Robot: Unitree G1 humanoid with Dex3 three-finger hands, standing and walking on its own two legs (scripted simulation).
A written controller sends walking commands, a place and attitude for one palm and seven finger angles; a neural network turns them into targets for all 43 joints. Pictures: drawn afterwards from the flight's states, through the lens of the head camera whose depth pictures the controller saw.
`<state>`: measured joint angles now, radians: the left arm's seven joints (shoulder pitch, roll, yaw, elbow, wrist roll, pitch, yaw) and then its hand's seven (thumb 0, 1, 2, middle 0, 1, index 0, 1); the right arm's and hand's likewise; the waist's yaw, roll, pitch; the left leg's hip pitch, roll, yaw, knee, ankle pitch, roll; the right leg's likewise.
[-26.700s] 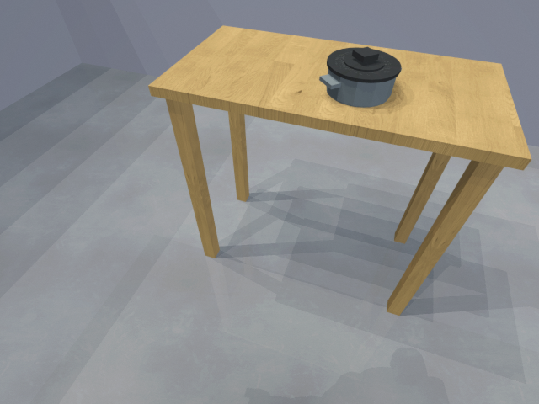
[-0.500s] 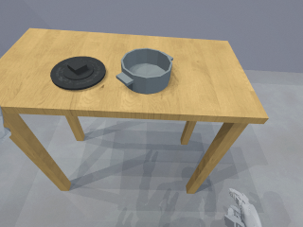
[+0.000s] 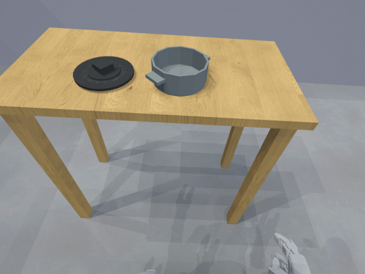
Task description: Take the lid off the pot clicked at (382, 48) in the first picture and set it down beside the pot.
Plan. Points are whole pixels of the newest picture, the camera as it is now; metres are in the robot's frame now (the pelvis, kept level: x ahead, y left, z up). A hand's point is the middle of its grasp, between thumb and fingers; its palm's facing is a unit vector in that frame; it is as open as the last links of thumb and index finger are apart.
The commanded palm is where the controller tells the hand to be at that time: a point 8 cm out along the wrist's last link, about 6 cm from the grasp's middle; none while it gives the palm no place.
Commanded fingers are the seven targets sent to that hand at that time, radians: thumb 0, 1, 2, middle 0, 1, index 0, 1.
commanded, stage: step back with the hand held close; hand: left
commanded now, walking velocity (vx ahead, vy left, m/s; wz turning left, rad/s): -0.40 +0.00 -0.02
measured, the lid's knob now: (102, 65) +0.65 +0.26 +0.11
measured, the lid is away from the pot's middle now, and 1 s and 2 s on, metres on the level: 0.23 0.23 0.23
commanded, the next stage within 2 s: stop stepping back and stand still in 0.46 s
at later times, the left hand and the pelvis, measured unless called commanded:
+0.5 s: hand out of the picture +0.11 +0.22 +0.29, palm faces +0.43 -0.81 -0.39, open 7.4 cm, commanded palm +0.05 +0.28 +0.30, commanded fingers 0.00 0.90 0.90 -0.20 -0.30 -0.20 -0.30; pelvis -0.10 +0.01 +0.00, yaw -3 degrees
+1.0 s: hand out of the picture -0.01 +0.24 +0.29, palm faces +0.49 -0.78 -0.38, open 7.4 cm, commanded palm -0.07 +0.30 +0.30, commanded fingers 0.00 0.90 0.90 -0.20 -0.30 -0.20 -0.30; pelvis -0.19 +0.01 +0.02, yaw +1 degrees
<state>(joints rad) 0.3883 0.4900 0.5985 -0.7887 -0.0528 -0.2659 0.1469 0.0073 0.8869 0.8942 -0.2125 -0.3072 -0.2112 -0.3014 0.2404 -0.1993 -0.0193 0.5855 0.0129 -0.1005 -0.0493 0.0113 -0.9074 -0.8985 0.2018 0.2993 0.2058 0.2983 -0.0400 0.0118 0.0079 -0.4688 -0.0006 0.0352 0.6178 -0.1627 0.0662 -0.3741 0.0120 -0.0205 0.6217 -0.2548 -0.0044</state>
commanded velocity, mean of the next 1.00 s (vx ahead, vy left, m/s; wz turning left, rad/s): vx -0.10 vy -0.01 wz -0.01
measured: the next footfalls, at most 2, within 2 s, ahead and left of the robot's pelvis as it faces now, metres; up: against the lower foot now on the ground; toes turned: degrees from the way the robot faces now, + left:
right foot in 0.50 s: -0.10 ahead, -0.14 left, +0.00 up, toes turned -3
left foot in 0.68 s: -0.05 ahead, +0.13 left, +0.00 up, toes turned -1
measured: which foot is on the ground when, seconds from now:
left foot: down 0.00-0.52, up 0.54-0.66, down 0.68-1.00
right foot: down 0.00-0.22, up 0.24-0.48, down 0.50-1.00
